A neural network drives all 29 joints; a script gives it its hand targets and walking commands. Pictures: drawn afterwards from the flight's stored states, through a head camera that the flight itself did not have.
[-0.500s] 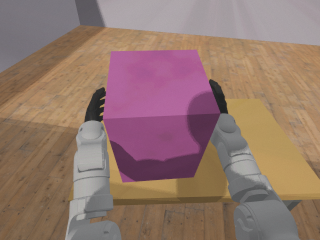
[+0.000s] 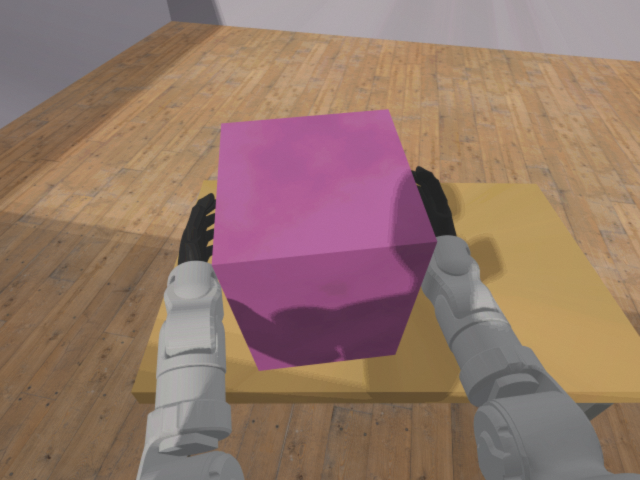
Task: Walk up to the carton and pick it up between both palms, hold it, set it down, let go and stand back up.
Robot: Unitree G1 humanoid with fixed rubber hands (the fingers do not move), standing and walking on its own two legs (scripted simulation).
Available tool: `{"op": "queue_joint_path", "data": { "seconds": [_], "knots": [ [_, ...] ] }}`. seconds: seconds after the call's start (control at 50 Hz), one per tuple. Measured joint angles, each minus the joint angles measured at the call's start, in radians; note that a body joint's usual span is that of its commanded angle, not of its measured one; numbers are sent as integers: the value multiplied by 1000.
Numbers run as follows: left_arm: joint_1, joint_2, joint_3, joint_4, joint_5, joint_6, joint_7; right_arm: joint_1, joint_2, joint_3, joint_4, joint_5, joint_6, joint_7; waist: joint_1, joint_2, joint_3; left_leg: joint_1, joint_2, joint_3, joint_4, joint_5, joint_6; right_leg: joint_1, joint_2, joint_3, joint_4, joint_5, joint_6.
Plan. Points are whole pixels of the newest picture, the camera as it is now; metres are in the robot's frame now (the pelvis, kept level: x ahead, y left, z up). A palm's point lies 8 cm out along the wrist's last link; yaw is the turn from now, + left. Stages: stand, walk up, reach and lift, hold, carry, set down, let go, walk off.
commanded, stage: set down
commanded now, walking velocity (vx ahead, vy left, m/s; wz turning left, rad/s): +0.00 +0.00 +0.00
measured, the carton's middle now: (317, 251) +0.40 +0.03 +0.08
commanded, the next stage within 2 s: none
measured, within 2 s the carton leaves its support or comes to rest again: neither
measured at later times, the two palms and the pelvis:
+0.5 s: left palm (201, 274) +0.35 +0.18 +0.09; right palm (425, 236) +0.40 -0.12 +0.11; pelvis +0.00 +0.00 +0.00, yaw -1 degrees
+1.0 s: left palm (206, 292) +0.36 +0.18 +0.05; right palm (410, 235) +0.43 -0.11 +0.08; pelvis +0.00 -0.01 +0.00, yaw -1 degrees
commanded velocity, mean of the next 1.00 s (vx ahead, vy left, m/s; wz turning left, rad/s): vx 0.00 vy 0.00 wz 0.00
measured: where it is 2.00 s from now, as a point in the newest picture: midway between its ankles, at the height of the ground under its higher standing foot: outside the picture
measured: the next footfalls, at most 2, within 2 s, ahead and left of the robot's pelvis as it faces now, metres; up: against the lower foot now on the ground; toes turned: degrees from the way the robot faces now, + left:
none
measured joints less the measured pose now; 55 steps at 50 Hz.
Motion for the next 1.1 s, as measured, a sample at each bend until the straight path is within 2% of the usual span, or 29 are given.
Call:
{"op": "queue_joint_path", "data": {
  "seconds": [0.12, 0.28, 0.38, 0.56, 0.66, 0.88, 1.1],
  "knots": [
    [29, -17, 26, -6, 2, -9, -8, 6, 4, 18, 28, -9, -16, -2, 10, 4, 15, -12, 3, 1, -1, 1, -3, -11, 2, 1, -3, 2, -2],
    [34, -9, -3, 12, -42, -68, 28, 15, 5, -9, 23, -14, -72, 10, 30, 10, -17, -101, 11, -7, 10, 12, -7, -87, 12, -6, -16, 24, -7],
    [0, -9, -9, 58, -34, -82, 45, -10, 3, -63, 60, -45, -88, 36, 44, 13, -46, -124, 13, -2, 2, 20, -7, -118, 13, -1, -14, 29, -8],
    [-37, -40, 50, 169, 2, -111, 50, -69, -6, -149, 181, -117, -95, 78, 65, 12, -51, -126, 19, 17, -22, 33, -8, -144, 17, 17, -3, 29, -11],
    [-26, -43, 61, 214, -8, -152, 59, -72, -4, -163, 218, -131, -114, 84, 64, 15, -74, -168, 24, 11, -23, 38, -12, -180, 23, 11, -13, 38, -15],
    [-47, -40, 74, 283, -41, -253, 96, -128, -28, -151, 272, -125, -165, 96, 94, 40, -113, -247, 33, 10, -21, 46, -16, -259, 32, 11, -11, 47, -19],
    [-50, -49, 119, 368, -43, -317, 104, -166, -26, -210, 360, -183, -190, 115, 109, 41, -129, -288, 30, 15, -23, 46, -16, -305, 28, 14, -6, 44, -17]
  ]
}}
